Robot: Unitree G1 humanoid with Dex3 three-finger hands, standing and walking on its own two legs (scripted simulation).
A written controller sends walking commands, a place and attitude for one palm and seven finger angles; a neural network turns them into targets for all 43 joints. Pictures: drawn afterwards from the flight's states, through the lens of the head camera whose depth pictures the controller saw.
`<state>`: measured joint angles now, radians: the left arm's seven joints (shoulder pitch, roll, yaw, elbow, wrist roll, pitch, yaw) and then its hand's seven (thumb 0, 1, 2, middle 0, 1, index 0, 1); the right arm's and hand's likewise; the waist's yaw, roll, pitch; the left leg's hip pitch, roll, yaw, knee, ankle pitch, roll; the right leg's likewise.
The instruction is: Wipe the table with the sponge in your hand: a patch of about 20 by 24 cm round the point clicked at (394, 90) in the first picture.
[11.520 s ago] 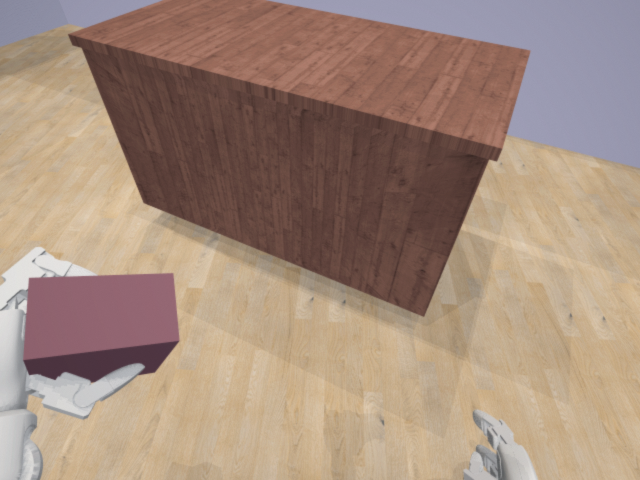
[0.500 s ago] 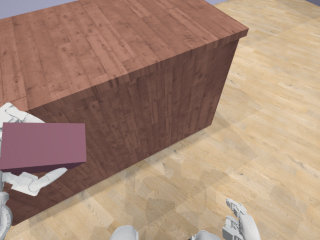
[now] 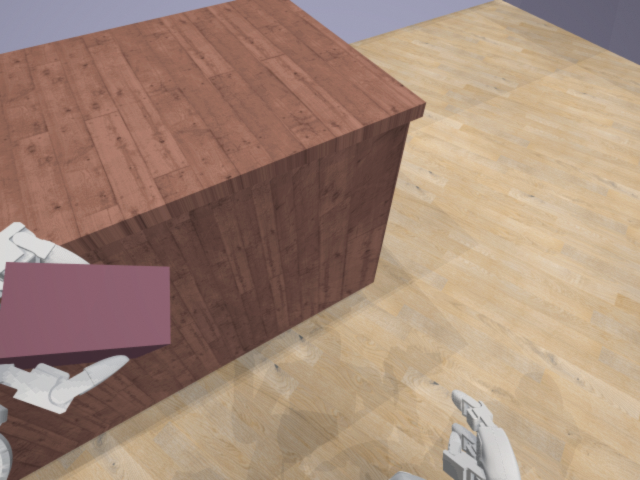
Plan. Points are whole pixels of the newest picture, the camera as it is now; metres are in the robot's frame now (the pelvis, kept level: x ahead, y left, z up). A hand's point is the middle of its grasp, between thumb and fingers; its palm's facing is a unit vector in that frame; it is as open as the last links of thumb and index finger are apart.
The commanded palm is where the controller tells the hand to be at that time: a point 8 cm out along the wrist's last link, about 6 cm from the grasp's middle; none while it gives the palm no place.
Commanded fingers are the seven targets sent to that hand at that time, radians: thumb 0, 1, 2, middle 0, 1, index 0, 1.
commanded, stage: take the last steps up to it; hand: left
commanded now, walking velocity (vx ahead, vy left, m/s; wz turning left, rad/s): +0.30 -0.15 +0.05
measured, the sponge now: (106, 319) +0.23 +0.21 +0.16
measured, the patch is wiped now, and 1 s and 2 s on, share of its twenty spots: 0.00 0.00 0.00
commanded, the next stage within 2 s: come to a stop and stand still in 1.72 s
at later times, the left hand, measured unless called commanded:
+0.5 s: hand (199, 232) +0.31 +0.14 +0.18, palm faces +0.41 -0.82 -0.40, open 10.5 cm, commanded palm +0.24 +0.18 +0.18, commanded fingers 0.00 0.10 1.30 -1.20 -1.60 -1.20 -1.60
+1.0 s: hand (316, 170) +0.41 +0.04 +0.18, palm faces +0.45 -0.78 -0.43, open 10.5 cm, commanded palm +0.34 +0.08 +0.18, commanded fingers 0.00 0.10 1.30 -1.20 -1.60 -1.20 -1.60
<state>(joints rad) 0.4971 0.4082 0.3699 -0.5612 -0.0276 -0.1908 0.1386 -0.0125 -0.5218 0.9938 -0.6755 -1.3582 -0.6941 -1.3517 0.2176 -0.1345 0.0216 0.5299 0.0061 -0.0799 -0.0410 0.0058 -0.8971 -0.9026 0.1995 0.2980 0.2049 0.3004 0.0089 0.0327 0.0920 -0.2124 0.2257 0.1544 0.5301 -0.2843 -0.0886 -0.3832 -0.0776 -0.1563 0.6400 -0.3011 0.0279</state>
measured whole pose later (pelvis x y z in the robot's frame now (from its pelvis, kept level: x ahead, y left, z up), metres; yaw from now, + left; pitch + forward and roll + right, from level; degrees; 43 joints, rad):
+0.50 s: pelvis +0.09 -0.10 +0.00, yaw +2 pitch -1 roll +0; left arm 0.42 0.40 0.38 -0.57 -0.03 -0.18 0.14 -0.01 -0.52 0.99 -0.68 -1.36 -0.70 -1.35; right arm 0.18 -0.16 0.00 0.57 0.00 -0.07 -0.05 0.01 -0.90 -0.90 0.20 0.30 0.20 0.30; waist 0.00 -0.04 0.10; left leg -0.26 0.12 0.17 0.55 -0.26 -0.01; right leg -0.46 -0.04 -0.08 1.05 -0.41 0.01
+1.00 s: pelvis +0.20 -0.21 -0.01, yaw +4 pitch -2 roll +1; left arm 0.48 0.42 0.40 -0.60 -0.04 -0.22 0.18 -0.01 -0.52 0.99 -0.68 -1.36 -0.70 -1.35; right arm 0.20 -0.22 -0.05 0.57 0.01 -0.05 -0.06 0.01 -0.90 -0.90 0.20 0.30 0.20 0.30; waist -0.01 -0.05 0.11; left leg -0.30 0.06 0.18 0.62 -0.26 0.02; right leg -0.32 -0.06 -0.12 0.85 -0.49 -0.01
